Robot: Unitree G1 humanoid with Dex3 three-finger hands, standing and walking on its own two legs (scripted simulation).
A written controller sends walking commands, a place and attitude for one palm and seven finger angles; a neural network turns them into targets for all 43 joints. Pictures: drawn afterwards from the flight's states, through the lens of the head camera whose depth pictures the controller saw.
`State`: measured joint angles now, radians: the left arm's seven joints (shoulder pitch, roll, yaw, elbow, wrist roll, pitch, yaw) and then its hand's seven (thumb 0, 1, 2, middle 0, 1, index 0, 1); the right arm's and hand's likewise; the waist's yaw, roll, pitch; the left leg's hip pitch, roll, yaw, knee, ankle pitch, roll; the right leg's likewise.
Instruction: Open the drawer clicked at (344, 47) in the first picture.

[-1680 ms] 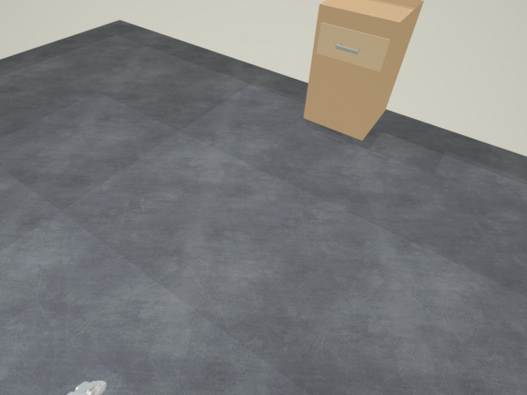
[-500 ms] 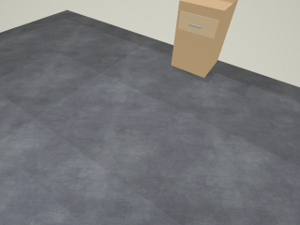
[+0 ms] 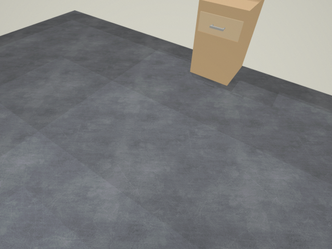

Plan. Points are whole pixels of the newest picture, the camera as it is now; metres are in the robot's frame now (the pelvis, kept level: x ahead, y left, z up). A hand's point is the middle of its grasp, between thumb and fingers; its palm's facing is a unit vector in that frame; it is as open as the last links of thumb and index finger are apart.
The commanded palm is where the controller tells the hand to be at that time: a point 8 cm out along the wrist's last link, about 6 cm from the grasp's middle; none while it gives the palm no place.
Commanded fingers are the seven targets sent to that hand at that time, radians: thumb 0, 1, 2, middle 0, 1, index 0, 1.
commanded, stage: look at it before walking up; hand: left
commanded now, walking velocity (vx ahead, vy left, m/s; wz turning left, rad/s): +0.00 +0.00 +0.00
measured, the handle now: (217, 27) +1.86 -0.34 -0.24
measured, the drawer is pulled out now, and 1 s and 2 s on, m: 0.00 0.00 0.00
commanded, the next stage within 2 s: walk to a spot facing it in 0.46 s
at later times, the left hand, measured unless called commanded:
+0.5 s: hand out of the picture +0.07 +0.24 -0.16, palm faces -0.04 -0.94 -0.33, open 7.4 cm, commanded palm none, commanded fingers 0.00 0.90 0.90 -0.20 -0.30 -0.20 -0.30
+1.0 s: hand out of the picture +0.03 +0.20 -0.20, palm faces +0.03 -0.99 -0.13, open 7.4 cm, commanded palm none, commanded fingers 0.00 0.90 0.90 -0.20 -0.30 -0.20 -0.30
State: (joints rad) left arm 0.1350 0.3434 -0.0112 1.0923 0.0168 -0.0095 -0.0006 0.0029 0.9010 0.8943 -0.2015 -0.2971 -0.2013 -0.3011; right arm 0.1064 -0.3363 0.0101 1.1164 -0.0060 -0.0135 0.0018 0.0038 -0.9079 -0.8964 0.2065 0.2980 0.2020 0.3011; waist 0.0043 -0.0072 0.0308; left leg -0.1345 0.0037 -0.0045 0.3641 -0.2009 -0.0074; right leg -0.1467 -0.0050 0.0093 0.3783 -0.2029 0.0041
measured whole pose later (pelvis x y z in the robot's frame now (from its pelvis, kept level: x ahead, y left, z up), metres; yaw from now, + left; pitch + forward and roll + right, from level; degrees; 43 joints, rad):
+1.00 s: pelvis +0.10 +0.03 -0.02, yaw -2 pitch +1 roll -1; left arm 0.42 0.18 0.03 1.14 0.02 -0.01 0.00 0.00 0.90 0.89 -0.20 -0.30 -0.20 -0.30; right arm 0.33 -0.18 0.00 1.13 -0.02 -0.05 0.00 0.01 -0.91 -0.90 0.20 0.30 0.20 0.30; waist 0.02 -0.04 0.00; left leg -0.17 0.03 0.12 0.60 -0.44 0.03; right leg -0.19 -0.01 0.02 0.68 -0.44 -0.01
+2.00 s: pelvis +0.56 +0.06 -0.01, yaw -9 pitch -1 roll +0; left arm 0.31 0.18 0.07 1.10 0.04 -0.02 -0.01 0.01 0.91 0.89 -0.20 -0.30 -0.20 -0.30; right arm 0.24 -0.15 -0.05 1.04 -0.02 -0.09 -0.02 -0.02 -0.97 -0.90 0.21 0.30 0.20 0.30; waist 0.01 -0.04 0.04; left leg -0.21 0.07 0.23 0.47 -0.24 0.03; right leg -0.49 -0.09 -0.05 1.21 -0.29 -0.01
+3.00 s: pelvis +1.00 -0.04 -0.02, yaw -8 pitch -2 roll -1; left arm 0.37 0.15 0.04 1.14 0.02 -0.04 0.01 0.01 0.91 0.89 -0.20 -0.30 -0.20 -0.30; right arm 0.15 -0.15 -0.05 1.01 -0.01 -0.07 -0.02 -0.01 -0.93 -0.90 0.20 0.30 0.20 0.30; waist 0.04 -0.02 0.09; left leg -0.32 0.02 0.18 0.57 -0.23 0.08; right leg -0.36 -0.10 -0.07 1.24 -0.40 0.01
